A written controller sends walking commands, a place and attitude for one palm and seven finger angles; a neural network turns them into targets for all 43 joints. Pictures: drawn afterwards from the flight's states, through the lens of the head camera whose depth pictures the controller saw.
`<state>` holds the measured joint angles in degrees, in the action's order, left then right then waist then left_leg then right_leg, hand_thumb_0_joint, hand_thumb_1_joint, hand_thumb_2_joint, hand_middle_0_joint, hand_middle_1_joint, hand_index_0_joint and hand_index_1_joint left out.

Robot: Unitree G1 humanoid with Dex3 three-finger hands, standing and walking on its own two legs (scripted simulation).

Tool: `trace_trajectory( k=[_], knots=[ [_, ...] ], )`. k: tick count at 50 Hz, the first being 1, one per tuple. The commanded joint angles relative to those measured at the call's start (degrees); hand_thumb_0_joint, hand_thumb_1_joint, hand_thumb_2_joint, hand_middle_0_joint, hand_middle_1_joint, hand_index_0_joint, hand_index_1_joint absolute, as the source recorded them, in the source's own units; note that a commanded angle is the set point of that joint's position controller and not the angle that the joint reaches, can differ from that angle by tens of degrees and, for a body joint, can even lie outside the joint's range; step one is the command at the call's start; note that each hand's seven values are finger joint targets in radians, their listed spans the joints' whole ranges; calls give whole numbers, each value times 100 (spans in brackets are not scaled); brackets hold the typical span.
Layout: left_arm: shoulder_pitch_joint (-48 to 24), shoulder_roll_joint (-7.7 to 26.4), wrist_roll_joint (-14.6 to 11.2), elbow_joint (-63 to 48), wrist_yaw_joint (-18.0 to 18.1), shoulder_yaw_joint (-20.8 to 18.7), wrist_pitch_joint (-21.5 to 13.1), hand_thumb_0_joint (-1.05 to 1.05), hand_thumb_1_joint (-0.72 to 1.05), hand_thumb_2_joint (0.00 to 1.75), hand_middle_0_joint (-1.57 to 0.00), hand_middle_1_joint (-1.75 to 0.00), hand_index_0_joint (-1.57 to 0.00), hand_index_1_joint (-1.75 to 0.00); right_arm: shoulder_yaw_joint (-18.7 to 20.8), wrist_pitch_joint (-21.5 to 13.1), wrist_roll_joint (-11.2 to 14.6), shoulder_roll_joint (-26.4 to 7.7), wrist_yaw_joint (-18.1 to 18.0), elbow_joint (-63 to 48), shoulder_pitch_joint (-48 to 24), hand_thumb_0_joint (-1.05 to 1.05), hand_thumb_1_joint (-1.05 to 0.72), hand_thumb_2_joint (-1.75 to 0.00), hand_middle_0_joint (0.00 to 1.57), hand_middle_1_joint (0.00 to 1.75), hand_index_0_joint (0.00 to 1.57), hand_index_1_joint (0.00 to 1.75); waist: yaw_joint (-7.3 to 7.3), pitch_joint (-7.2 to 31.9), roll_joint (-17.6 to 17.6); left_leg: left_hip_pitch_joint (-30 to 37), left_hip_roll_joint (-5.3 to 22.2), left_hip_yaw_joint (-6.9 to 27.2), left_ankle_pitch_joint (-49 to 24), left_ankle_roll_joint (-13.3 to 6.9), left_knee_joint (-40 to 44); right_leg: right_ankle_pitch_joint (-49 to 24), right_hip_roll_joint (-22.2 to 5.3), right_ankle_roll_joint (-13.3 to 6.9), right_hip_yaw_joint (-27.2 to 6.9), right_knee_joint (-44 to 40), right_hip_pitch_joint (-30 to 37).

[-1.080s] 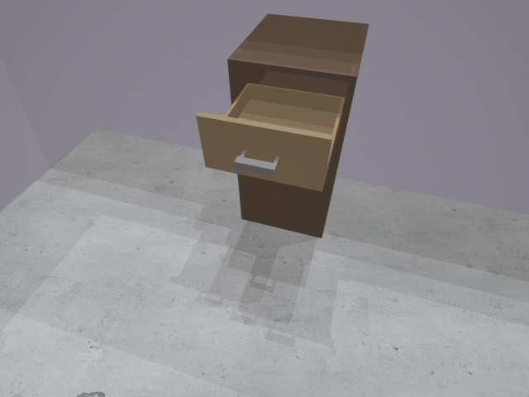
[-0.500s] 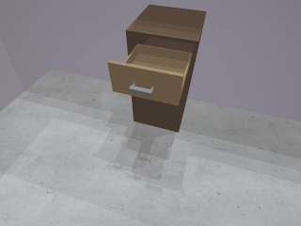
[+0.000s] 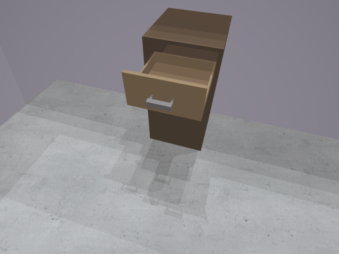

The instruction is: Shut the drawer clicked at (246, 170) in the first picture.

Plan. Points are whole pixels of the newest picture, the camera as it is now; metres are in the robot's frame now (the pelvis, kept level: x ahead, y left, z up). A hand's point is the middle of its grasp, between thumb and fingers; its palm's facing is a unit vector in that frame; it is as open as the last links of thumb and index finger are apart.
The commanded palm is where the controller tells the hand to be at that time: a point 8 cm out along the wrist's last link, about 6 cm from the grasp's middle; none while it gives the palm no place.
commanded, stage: look at it before walking up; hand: left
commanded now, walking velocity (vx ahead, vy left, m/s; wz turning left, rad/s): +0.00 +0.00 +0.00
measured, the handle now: (160, 101) +0.70 +0.08 -0.09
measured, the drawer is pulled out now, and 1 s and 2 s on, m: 0.29 0.29 0.29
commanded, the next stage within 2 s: turn to face it in 0.36 s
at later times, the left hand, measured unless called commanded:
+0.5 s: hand out of the picture +0.06 +0.24 -0.16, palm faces -0.02 -0.95 -0.31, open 7.4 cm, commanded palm none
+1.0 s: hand out of the picture +0.05 +0.19 -0.19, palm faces -0.11 -0.97 -0.21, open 7.4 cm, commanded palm none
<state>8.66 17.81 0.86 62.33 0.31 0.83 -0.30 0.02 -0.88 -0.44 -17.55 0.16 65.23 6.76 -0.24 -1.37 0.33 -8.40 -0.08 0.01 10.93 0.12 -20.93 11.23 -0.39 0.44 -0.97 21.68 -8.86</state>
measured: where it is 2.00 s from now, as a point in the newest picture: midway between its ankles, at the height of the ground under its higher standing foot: outside the picture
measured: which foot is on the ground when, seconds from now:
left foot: down 0.00-1.00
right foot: down 0.00-1.00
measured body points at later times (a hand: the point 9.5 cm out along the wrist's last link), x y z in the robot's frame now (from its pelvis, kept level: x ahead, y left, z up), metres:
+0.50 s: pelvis +0.01 +0.00 +0.00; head +0.01 +0.00 +0.45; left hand +0.06 +0.29 -0.14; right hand +0.08 -0.29 -0.14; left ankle +0.01 +0.12 -0.75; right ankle +0.01 -0.12 -0.75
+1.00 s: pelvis -0.01 +0.00 -0.02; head +0.00 +0.00 +0.43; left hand +0.06 +0.24 -0.17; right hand -0.01 -0.24 -0.17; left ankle +0.01 +0.12 -0.75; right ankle +0.01 -0.12 -0.75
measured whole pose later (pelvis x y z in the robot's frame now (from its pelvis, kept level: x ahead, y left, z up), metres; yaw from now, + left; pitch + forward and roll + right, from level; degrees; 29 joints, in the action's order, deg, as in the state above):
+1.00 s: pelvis -0.01 +0.00 -0.02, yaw -7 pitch -1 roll +0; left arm 13.5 11.1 1.3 57.1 0.3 -1.1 2.8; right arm 2.6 1.2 -0.5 -11.2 -1.2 61.0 13.1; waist 0.3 -2.8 0.5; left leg -14.5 2.7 -6.3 17.3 0.1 -32.9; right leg 14.7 2.7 0.5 -7.3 33.2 -17.5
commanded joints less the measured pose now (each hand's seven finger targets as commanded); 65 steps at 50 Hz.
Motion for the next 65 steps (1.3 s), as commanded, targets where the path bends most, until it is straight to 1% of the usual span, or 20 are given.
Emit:
trace_trajectory(
  k=[1,9,25,28,31,36,42,45,50,52,56,57,58,59,60,61,62,63,64,65],
  knots=[
    [-116,1094,-20,-336,62,-230,-130,0,90,90,-20,-30,-20,-30,202,-103,-1,-1110,-91,-331,-225,0,-90,-90,20,30,20,30,16,232,-12,92,674,569,-582,-149,382,-459,-590,-159,-531,-383,-42],
    [-97,1105,-23,-310,66,-235,-143,0,90,90,-20,-30,-20,-30,197,-117,3,-1148,-100,-335,-251,0,-90,-90,20,30,20,30,11,335,-32,182,688,560,-834,-148,372,-764,-621,-152,-500,-359,85],
    [-77,1134,-20,-278,61,-245,-130,0,90,90,-20,-30,-20,-30,198,-107,4,-1169,-120,-312,-214,0,-90,-90,20,30,20,30,15,218,8,263,709,511,-755,-126,410,-767,-599,-166,-576,-454,20],
    [38,840,-27,-295,73,-230,-40,0,90,90,-20,-30,-20,-30,175,-70,-3,-850,-147,-308,-4,0,-90,-90,20,30,20,30,38,290,-59,302,750,342,-881,-72,221,-1079,-570,-149,-626,-234,-63],
    [233,591,-23,-313,86,-220,66,0,90,90,-20,-30,-20,-30,158,6,-2,-565,-172,-335,203,0,-90,-90,20,30,20,30,31,235,5,215,763,224,-703,-36,48,-1088,-511,-128,-695,-46,-237],
    [358,559,-1,-544,66,-305,141,0,90,90,-20,-30,-20,-30,271,65,-6,-539,-199,-554,283,0,-90,-90,20,30,20,30,26,-9,82,-72,794,122,-106,-63,-183,-838,-401,-195,-906,228,-652],
    [494,429,18,-779,64,-392,154,0,90,90,-20,-30,-20,-30,378,74,-3,-377,-211,-735,446,0,-90,-90,20,30,20,30,43,128,94,-224,793,22,257,-101,-506,-699,-356,-282,-1131,478,-874],
    [525,363,24,-862,62,-423,164,0,90,90,-20,-30,-20,-30,413,82,-8,-263,-210,-791,523,0,-90,-90,20,30,20,30,49,73,93,-347,756,4,612,-111,-604,-350,-352,-322,-1269,477,-1072],
    [532,240,41,-981,59,-450,186,0,90,90,-20,-30,-20,-30,463,92,-24,-183,-200,-851,637,0,-90,-90,20,30,20,30,59,-61,46,-433,811,56,1077,-170,-565,208,-222,-336,-1308,554,-1469],
    [536,158,46,-1021,57,-452,183,0,90,90,-20,-30,-20,-30,488,79,-27,-207,-201,-863,682,0,-90,-90,20,30,20,30,60,-10,-183,-399,975,180,1087,-236,-387,167,-72,-286,-1134,800,-1521],
    [728,-20,53,-1013,41,-461,186,0,90,90,-20,-30,-20,-30,551,58,-31,-328,-198,-958,540,0,-90,-90,20,30,20,30,-61,83,-546,-711,1433,434,1030,-470,-53,71,162,-195,-681,1669,-1246],
    [876,-64,52,-979,32,-469,201,0,90,90,-20,-30,-20,-30,567,60,-31,-380,-193,-1001,391,0,-90,-90,20,30,20,30,-157,57,-678,-908,1551,420,1042,-535,-23,238,176,-172,-562,1915,-1133],
    [1012,-106,58,-940,30,-465,197,0,90,90,-20,-30,-20,-30,565,60,-40,-373,-186,-1032,308,0,-90,-90,20,30,20,30,-218,35,-710,-1127,1552,391,1021,-554,-81,355,163,-159,-500,1983,-944],
    [1299,-136,66,-845,15,-464,177,0,90,90,-20,-30,-20,-30,555,72,-59,-370,-160,-1041,230,0,-90,-90,20,30,20,30,-332,127,-611,-1177,1452,236,1495,-491,-281,574,147,-182,-501,1788,-726],
    [1517,-59,92,-785,0,-462,133,0,90,90,-20,-30,-20,-30,545,93,-73,-312,-126,-1062,215,0,-90,-90,20,30,20,30,-406,124,-106,-1268,1062,-16,2190,-317,-838,1007,41,-265,-895,1156,-655],
    [1549,166,139,-792,13,-486,81,0,90,90,-20,-30,-20,-30,516,120,-61,-92,-93,-1104,311,0,-90,-90,20,30,20,30,-389,30,1049,-1614,415,-406,2630,-79,-1943,1932,-420,-534,-2143,212,-749],
    [1632,445,117,-803,54,-530,64,0,90,90,-20,-30,-20,-30,460,144,-51,133,-73,-1159,315,0,-90,-90,20,30,20,30,-407,-348,2009,-2324,-69,-551,2403,40,-3111,2994,-1108,-953,-3771,-978,-774],
    [1615,438,52,-842,100,-530,47,0,90,90,-20,-30,-20,-30,434,121,-73,75,-68,-1198,192,0,-90,-90,20,30,20,30,-390,-661,1716,-2650,41,-23,2119,-19,-3798,3048,-1348,-1243,-4365,-1452,-861],
    [1343,326,45,-858,113,-516,10,0,90,90,-20,-30,-20,-30,446,56,-88,29,-52,-1135,359,0,-90,-90,20,30,20,30,-114,-682,1203,-2696,168,156,1678,-40,-4002,2672,-1278,-1315,-4043,-1241,-771],
    [1122,255,52,-931,111,-508,-39,0,90,90,-20,-30,-20,-30,446,7,-100,20,-26,-1059,575,0,-90,-90,20,30,20,30,36,-441,1007,-2476,238,117,1464,-30,-3889,2320,-1126,-1257,-3516,-1000,-736]
  ],
)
